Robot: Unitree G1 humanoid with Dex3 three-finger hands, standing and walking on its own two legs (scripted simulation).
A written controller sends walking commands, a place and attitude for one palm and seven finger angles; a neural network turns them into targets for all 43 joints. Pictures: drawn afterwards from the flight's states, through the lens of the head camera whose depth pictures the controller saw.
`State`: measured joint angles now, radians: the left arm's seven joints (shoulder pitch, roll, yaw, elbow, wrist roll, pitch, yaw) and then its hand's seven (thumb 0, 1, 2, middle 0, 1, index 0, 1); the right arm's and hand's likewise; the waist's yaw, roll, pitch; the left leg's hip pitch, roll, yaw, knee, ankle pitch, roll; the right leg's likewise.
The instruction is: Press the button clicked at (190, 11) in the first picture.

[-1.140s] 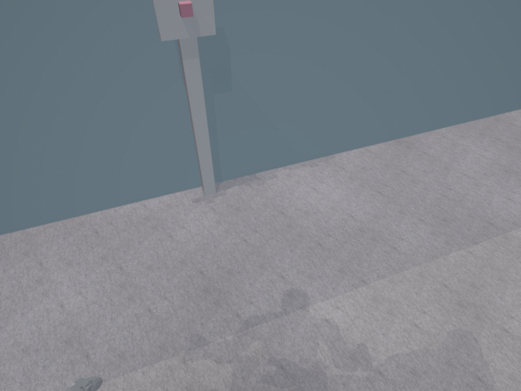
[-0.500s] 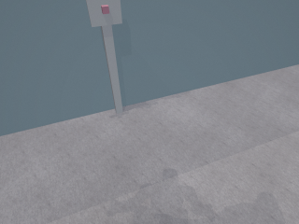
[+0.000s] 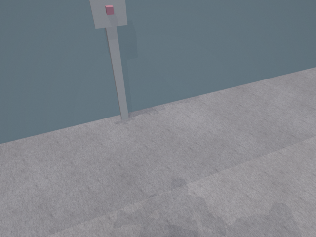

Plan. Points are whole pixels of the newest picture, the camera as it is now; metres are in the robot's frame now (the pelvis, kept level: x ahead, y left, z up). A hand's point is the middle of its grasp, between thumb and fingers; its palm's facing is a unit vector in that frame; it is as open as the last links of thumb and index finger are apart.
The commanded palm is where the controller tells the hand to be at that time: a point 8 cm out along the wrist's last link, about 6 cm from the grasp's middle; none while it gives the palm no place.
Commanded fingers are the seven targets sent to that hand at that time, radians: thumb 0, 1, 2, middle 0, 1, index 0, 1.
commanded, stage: look at it before walking up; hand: left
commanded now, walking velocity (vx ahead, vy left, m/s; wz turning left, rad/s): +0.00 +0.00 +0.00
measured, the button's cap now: (109, 9) +1.13 +0.31 +0.12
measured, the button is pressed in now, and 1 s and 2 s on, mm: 0 0 0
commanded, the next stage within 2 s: walk to a spot facing it in 0.30 s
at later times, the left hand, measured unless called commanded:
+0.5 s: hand out of the picture +0.08 +0.25 -0.16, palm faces -0.03 -0.95 -0.32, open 7.4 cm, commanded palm none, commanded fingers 0.00 0.90 0.90 -0.20 -0.30 -0.20 -0.30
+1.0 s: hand out of the picture +0.09 +0.16 -0.17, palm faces -0.14 -0.98 -0.15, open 7.4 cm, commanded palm none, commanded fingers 0.00 0.90 0.90 -0.20 -0.30 -0.20 -0.30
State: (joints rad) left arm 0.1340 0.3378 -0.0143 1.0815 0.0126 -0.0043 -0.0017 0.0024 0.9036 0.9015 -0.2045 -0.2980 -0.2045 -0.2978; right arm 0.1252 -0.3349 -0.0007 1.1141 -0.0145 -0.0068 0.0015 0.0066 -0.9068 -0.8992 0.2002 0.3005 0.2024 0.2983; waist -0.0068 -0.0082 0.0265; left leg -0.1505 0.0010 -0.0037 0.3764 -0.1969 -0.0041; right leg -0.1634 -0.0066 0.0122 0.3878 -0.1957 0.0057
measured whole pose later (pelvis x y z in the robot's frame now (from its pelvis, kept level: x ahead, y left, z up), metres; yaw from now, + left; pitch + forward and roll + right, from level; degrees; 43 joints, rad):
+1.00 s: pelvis +0.14 -0.01 +0.00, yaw -13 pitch +0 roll +0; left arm 0.48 0.13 0.02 1.09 0.03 -0.05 0.00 0.00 0.90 0.90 -0.21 -0.30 -0.20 -0.30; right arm 0.15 -0.19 -0.05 0.98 -0.02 -0.01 0.02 0.01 -0.91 -0.90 0.20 0.30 0.20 0.30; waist 0.04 -0.01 0.03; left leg -0.58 0.10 0.07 0.89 -0.24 -0.05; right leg -0.05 0.03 0.07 0.37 -0.32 -0.02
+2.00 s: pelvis +0.46 -0.14 -0.01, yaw -43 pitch +1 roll -1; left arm 0.22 0.20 0.05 1.00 0.02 -0.03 0.01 -0.01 0.92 0.90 -0.20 -0.30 -0.20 -0.30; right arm 0.14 -0.19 -0.04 0.95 -0.02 -0.01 -0.01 0.00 -0.91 -0.90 0.19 0.30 0.20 0.30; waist -0.01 0.03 0.04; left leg -0.52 0.12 0.06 0.81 -0.25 -0.06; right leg -0.19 0.04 -0.05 0.45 -0.26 -0.05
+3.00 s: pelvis +0.50 -0.16 -0.02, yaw -9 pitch +0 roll +0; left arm 0.21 0.28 0.07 0.93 0.02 0.07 0.02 0.00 0.91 0.90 -0.20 -0.30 -0.20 -0.30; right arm 0.12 -0.24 -0.06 0.88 -0.02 0.02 0.02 0.01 -0.91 -0.90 0.20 0.30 0.20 0.30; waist 0.01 -0.06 0.09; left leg -0.32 0.01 0.07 0.63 -0.30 0.04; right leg -0.45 -0.15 -0.08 1.08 -0.50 0.09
